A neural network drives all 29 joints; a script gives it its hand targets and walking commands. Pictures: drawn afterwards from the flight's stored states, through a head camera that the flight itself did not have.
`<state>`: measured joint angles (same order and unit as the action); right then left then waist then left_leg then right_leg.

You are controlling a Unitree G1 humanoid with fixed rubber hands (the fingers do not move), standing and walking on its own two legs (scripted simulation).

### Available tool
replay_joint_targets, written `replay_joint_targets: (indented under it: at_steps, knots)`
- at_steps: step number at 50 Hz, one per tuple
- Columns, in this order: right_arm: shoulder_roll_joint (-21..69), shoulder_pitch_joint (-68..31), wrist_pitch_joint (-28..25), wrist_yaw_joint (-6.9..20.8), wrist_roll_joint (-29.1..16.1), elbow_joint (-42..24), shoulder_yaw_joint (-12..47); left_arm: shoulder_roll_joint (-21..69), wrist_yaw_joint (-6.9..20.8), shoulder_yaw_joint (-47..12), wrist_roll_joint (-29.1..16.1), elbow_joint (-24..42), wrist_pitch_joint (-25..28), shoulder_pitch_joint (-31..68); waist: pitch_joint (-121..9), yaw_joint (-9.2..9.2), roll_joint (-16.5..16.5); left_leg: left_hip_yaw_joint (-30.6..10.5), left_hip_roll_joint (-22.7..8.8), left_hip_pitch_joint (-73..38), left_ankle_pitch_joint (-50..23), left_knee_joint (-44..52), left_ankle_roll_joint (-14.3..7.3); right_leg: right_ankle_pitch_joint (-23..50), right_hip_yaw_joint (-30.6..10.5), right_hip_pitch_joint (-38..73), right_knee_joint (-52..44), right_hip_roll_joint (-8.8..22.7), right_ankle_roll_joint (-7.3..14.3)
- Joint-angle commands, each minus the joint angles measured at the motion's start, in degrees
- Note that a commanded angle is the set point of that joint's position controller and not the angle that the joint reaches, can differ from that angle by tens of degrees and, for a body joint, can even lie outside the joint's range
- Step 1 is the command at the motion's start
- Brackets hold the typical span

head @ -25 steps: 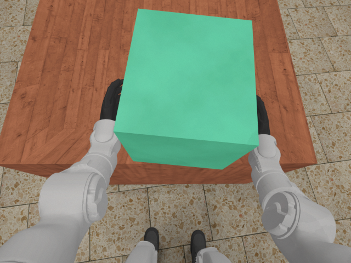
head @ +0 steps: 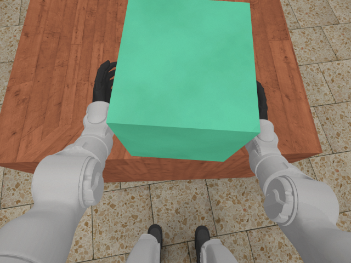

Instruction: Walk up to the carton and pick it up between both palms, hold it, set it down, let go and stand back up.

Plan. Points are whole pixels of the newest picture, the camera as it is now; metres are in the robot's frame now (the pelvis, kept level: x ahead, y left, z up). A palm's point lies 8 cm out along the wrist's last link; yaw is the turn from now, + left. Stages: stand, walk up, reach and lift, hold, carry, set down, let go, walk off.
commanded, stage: set down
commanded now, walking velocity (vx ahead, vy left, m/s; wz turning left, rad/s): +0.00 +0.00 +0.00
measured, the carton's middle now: (182, 89) +0.50 +0.01 -0.03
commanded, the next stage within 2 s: none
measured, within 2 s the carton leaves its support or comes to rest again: neither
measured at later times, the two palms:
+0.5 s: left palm (85, 132) +0.38 +0.22 -0.02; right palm (263, 128) +0.40 -0.17 -0.01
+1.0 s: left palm (73, 164) +0.31 +0.23 -0.02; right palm (275, 154) +0.34 -0.18 -0.01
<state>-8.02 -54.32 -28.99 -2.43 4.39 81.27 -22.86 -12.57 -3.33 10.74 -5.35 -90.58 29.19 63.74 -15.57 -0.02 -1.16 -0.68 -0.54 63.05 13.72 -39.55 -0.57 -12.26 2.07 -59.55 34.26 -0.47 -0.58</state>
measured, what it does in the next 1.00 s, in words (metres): shifts its weight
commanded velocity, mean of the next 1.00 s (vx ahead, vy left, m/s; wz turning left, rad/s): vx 0.00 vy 0.00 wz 0.00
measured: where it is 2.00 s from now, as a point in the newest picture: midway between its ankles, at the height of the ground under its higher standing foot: (178, 257)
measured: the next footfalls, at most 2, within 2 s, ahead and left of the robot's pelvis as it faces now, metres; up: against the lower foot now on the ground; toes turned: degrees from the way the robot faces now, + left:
none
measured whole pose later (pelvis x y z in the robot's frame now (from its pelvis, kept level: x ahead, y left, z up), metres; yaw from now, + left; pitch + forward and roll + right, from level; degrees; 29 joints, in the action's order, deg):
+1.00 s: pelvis -0.05 +0.00 +0.00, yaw +0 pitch +28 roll -3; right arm -8.3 -38.2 -25.7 -0.9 -6.6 68.7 -13.6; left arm -11.3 -2.1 8.3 -5.9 -58.7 24.0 30.8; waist -14.9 -1.0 -0.9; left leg -0.8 -0.7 56.7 10.9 -39.8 -0.6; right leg -8.9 2.1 -53.1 34.3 -0.7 -0.8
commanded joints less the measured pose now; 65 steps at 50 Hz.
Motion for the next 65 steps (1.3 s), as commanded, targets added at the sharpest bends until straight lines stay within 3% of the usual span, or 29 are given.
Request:
replay_joint_targets:
  at_steps: [1,2,3,4,5,6,7,8,10,11,15,21,23,27,33,37,38,40,42,43,46,50,52,55,58,59,62,63,65]
  knots:
    - [-16.27,-23.28,-6.17,0.47,-3.22,-8.14,9.94,-5.41,0.09,-7.73,-3.22,14.5,1.32,18.43,-62.8,-2.23,-5.65,2.98,-1.44,-49.62,-58.05,-11.48,8.83,27.73,3.18,10.25,2.73,-4.47,2.78]
    - [-16.07,-21.94,-6.48,0.59,-4.3,-6.8,9.49,-5.71,0.23,-6.83,-2.38,15.3,1.03,16.64,-61.29,-3.26,-5.8,3.5,-1.11,-46.79,-57.18,-11.03,9.03,29.63,2.12,13.95,1.95,-3.99,3.2]
    - [-15.67,-14.69,-6.81,0.72,-4.42,-6.09,11.76,-5.06,0.96,-5.91,-1.06,14.8,0.09,8.88,-58.66,-1.83,-3.62,2.25,-1.48,-49.69,-60.53,-10.79,8.46,34.03,2.44,15.47,2.66,-4.32,1.95]
    - [-16.25,-23.11,-6.73,0.39,-3.61,-6.14,9.44,-5.87,0.69,-5.29,-1.21,11.52,0.5,15.82,-58.16,-3.45,-2.97,3.11,-1.59,-45.37,-57.35,-9.7,8.6,30.29,2.0,14.94,1.28,-3.9,2.66]
    - [-15.47,-20.81,-6.58,0.08,-3.04,-7.96,10.19,-6.87,0.99,-5.43,-1.24,11.81,0.59,14.71,-60.0,-1.82,-1.16,3.66,-0.61,-42.3,-53.63,-9.65,8.09,33.19,1.95,20.81,2.41,-3.58,1.62]
    - [-14.1,-14.95,-7.17,-0.36,-4.57,-10.26,13.49,-6.8,1.76,-4.47,-0.36,16.54,0.71,9.31,-59.23,-2.67,-0.41,4.35,-0.22,-40.63,-51.44,-8.3,7.78,38.62,1.07,28.47,3.95,-2.97,0.71]
    - [-13.71,-13.2,-7.46,-0.68,-3.3,-9.62,12.8,-6.84,1.73,-4.13,0.26,17.13,0.96,9.64,-58.13,-0.74,0.3,3.97,-0.16,-34.76,-46.83,-6.72,6.2,39.77,0.48,31.2,5.87,-2.14,-0.23]
    - [-13.84,-10.74,-7.7,-1.13,-2.74,-10.74,13.25,-8.76,1.82,-1.03,2.23,17.77,0.89,7.34,-58.49,-2.09,1.95,4.21,-0.21,-32.03,-45.01,-5.12,5.58,40.69,0.39,35.44,7.42,-2.07,-1.23]
    - [-14.92,-16.14,-6.36,-1.31,-4.57,-12.83,13.41,-9.45,1.84,-3.32,0.02,19.01,1.73,12.41,-60.52,-0.17,2.97,4.76,0.36,-28.78,-39.65,-3.32,5.3,39.45,0.93,39.09,7.71,-2.43,-1.98]
    - [-14.69,-8.98,-6.82,-1.53,-4.93,-12.12,15.01,-8.36,2.12,-1.96,1.23,23.47,1.15,3.99,-58.31,-0.91,1.74,3.99,0.16,-34.53,-44.33,-3.08,5.59,42.21,1.13,39.1,7.6,-2.82,-2.2]
    - [-15.49,-10.68,-5.55,-1.02,-5.46,-12.16,12.71,-7.06,2.25,-3.49,0.92,29.11,0.68,6.14,-59.5,0.32,-2.12,3.43,0.26,-41.79,-44.94,-4.07,7.57,33.53,2.06,31.62,4.82,-3.76,-1.64]
    - [-16.99,-14.27,-2.64,-0.42,-7.64,-16.5,13.43,-8.15,1.63,-5.31,-1.89,28.22,-0.4,6.7,-57.75,-1.3,-1.81,3.29,1.09,-41.84,-33.7,-3.13,7.14,22.45,2.71,26.37,3.61,-3.99,-0.46]
    - [-16.57,-9.05,-2.82,-0.03,-9.43,-15.39,14.83,-6.05,1.15,-6.12,-0.99,34.64,-1.14,0.38,-56.64,-1.38,-5.36,2.04,0.79,-47.81,-34.39,-1.71,7.94,22.54,2.94,26.87,2.71,-4.15,-0.41]
    - [-17.33,-13.1,0.62,0.08,-8.99,-13.91,13.34,-6.76,1.01,-9.28,-3.76,29.24,-2.07,4.25,-48.17,0.52,-3.72,0.58,0.73,-38.48,-14.66,1.83,6.08,13.26,4.19,25.9,3.47,-3.92,-0.14]
    - [-16.83,-9.32,2.02,0.65,-10.06,-19.58,14.63,-7.51,1.12,-9.81,-4.92,31.86,-2.89,-0.34,-46.9,-0.01,-1.44,-0.13,0.58,-38.87,-8.86,2.27,4.81,9.65,3.6,26.99,2.97,-3.73,0.01]
    - [-15.54,0.48,0.65,0.86,-11.7,-20.45,17.64,-5.89,1.18,-8.84,-2.69,38.54,-3.0,-11.18,-46.26,-0.95,-2.81,0.17,0.65,-43.26,-13.28,3.13,5.56,14.64,3.15,32.12,1.56,-4.0,-0.06]
    - [-16.5,-6.85,1.79,0.41,-10.91,-19.34,15.33,-7.82,1.33,-9.08,-4.13,34.11,-2.52,-3.32,-43.99,0.19,-0.8,-0.09,0.91,-39.4,-9.55,3.1,5.39,9.73,2.65,28.97,1.25,-3.46,0.12]
    - [-16.11,-1.44,0.55,0.55,-11.67,-21.09,16.16,-6.44,1.68,-9.76,-4.09,37.57,-2.21,-10.09,-42.57,1.46,-0.53,-0.61,0.76,-41.37,-8.94,3.41,5.19,10.85,3.51,31.28,1.15,-3.76,-0.14]
    - [-15.72,-3.12,0.98,1.01,-12.83,-19.65,16.44,-5.69,1.73,-11.14,-5.01,37.5,-2.18,-8.48,-39.27,0.25,-2.45,-1.3,0.04,-41.26,-7.19,4.74,5.68,8.55,3.31,29.68,0.9,-3.58,0.21]
    - [-14.83,5.76,-0.54,1.22,-13.34,-22.62,17.71,-4.06,1.84,-10.77,-4.26,44.29,-2.37,-17.55,-43.13,0.8,-2.18,-1.8,0.13,-44.81,-11.17,4.87,6.04,14.45,3.28,34.99,0.56,-4.11,-0.15]
    - [-16.9,-4.28,1.39,1.68,-13.27,-21.29,16.05,-8.25,1.31,-10.82,-5.64,38.84,-1.46,-6.76,-36.75,0.48,-2.61,-0.83,0.22,-38.31,-1.44,5.36,5.13,2.19,2.73,28.11,0.05,-3.32,0.5]
    - [-15.15,12.29,-1.23,2.3,-15.84,-24.25,19.99,-5.16,2.22,-11.16,-3.74,47.57,-1.51,-24.99,-37.47,0.37,-3.42,-1.92,-0.06,-47.1,-9.01,6.19,6.12,10.61,2.15,35.64,-1.58,-3.42,0.39]
    - [-14.84,-0.45,0.86,1.72,-15.74,-23.29,18.52,-8.55,2.46,-11.61,-6.83,39.1,-1.35,-11.73,-31.68,0.27,0.0,-1.55,0.28,-37.28,0.92,6.91,4.65,1.05,2.21,32.79,-1.56,-2.74,0.24]
    - [-14.47,19.39,-2.66,2.21,-16.73,-25.37,20.66,-5.98,2.62,-10.67,-5.1,50.6,-0.53,-32.85,-30.85,0.31,-2.46,-2.32,-0.42,-47.3,-7.34,7.79,5.6,10.1,1.87,38.11,-2.66,-3.38,0.43]
    - [-15.15,18.69,-2.54,2.52,-18.47,-26.25,20.8,-6.12,2.92,-13.85,-7.29,50.89,-0.51,-31.67,-26.71,1.51,-2.62,-3.11,-0.48,-46.3,-6.9,8.27,5.42,8.69,2.29,36.25,-2.77,-3.05,0.85]
    - [-13.61,25.88,-3.41,2.47,-19.16,-27.69,24.0,-5.55,3.25,-12.03,-5.64,51.96,-0.95,-40.05,-25.97,-0.75,-1.52,-2.48,0.05,-49.33,-10.95,7.87,5.64,12.13,1.18,39.68,-3.5,-2.84,0.99]
    - [-14.96,17.51,-2.4,2.99,-19.07,-27.42,20.65,-7.42,2.47,-13.83,-7.13,50.64,-0.09,-29.24,-20.28,1.35,-3.22,-2.57,-0.05,-42.82,0.97,9.77,4.72,0.35,1.98,35.35,-3.67,-2.75,1.37]
    - [-11.7,22.62,-3.49,2.95,-19.64,-30.3,22.52,-5.47,2.4,-13.22,-6.66,53.04,0.0,-36.36,-20.42,-0.57,-3.23,-2.0,0.2,-45.05,-2.03,10.24,4.67,3.98,1.43,38.89,-3.97,-2.69,1.43]
    - [-12.08,26.32,-4.06,3.83,-20.27,-32.26,23.96,-5.06,2.23,-13.88,-7.69,55.17,0.98,-40.18,-19.67,-0.66,-3.67,-1.91,0.13,-47.78,-5.13,10.22,5.09,4.6,1.19,38.71,-4.37,-2.79,1.77]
